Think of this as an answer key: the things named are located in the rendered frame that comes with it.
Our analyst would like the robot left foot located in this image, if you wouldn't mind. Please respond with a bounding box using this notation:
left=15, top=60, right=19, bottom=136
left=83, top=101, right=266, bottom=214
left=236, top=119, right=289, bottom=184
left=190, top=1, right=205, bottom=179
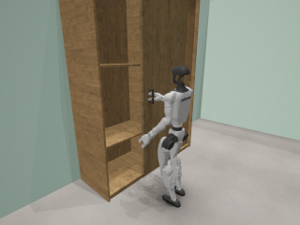
left=162, top=194, right=181, bottom=208

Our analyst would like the right robot hand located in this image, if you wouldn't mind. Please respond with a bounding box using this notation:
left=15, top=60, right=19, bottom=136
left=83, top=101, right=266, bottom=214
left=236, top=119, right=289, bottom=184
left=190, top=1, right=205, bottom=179
left=148, top=92, right=161, bottom=101

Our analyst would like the left robot forearm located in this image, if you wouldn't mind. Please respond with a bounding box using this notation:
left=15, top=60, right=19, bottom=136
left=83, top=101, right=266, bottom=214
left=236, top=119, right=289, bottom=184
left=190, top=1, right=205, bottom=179
left=147, top=117, right=168, bottom=140

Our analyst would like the left robot hand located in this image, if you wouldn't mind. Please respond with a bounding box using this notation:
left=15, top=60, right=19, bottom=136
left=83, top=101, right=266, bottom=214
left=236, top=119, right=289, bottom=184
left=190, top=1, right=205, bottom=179
left=139, top=134, right=151, bottom=149

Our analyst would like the robot left thigh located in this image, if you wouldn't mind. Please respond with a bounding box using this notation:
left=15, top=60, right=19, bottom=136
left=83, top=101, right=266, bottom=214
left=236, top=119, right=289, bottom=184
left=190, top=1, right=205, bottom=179
left=157, top=135, right=175, bottom=175

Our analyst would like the wardrobe door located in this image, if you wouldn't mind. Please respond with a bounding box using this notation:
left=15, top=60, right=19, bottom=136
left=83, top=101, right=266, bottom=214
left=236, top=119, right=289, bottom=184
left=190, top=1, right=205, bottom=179
left=181, top=0, right=196, bottom=147
left=140, top=0, right=188, bottom=174

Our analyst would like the robot left upper arm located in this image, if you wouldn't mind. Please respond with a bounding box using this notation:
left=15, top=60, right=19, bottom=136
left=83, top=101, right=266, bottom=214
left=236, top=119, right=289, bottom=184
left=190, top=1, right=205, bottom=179
left=163, top=92, right=176, bottom=126

